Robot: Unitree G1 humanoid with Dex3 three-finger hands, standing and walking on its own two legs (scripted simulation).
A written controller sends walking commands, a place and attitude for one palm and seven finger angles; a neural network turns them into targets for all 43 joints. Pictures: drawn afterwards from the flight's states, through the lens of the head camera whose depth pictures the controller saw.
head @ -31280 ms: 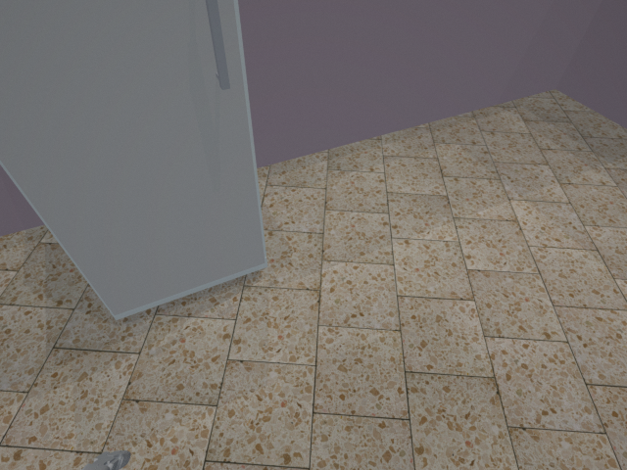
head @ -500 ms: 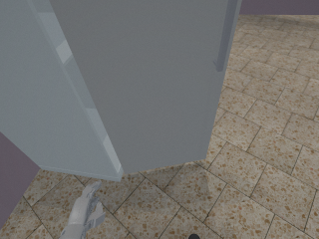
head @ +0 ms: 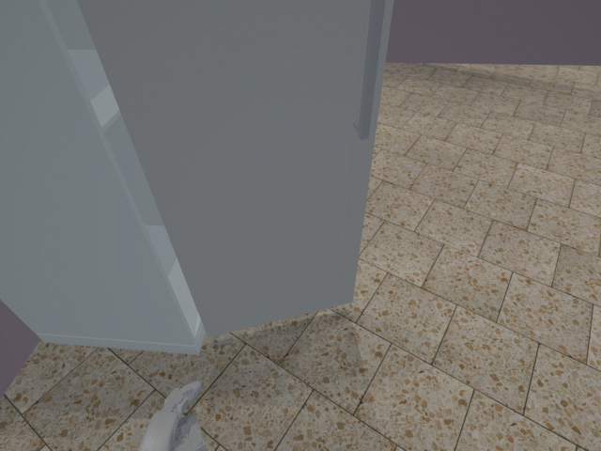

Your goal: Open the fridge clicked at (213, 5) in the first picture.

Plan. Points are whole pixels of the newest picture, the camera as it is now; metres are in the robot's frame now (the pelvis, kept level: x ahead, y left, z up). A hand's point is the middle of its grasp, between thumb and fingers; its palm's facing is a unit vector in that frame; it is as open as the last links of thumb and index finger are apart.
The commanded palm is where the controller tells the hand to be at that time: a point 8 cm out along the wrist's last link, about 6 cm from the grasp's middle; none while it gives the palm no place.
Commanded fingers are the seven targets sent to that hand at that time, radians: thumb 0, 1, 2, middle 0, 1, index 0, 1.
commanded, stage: stop stepping back and stand still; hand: right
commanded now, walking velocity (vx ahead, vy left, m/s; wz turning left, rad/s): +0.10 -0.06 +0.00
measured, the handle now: (367, 60) +0.77 -0.09 +0.22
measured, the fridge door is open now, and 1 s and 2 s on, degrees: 70 70 70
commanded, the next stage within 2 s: let the arm hang, fingers relaxed in 0.60 s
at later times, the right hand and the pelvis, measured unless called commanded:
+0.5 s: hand out of the picture +0.23 -0.30 +0.16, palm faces +0.43 +0.77 -0.47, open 7.4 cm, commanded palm +0.16 -0.33 +0.18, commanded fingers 0.00 -0.90 -0.90 0.20 0.30 0.20 0.30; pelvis +0.03 -0.03 +0.00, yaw +0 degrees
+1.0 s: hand out of the picture +0.07 -0.20 -0.17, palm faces -0.01 +0.98 -0.17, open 7.4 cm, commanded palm none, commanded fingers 0.00 -0.90 -0.90 0.20 0.30 0.20 0.30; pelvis +0.01 -0.03 +0.00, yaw -2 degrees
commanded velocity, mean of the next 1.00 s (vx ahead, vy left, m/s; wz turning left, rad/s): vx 0.01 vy -0.01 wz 0.00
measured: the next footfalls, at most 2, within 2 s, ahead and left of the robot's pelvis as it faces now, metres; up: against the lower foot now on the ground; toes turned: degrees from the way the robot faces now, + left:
none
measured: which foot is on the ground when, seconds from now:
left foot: down 0.00-1.00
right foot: down 0.00-1.00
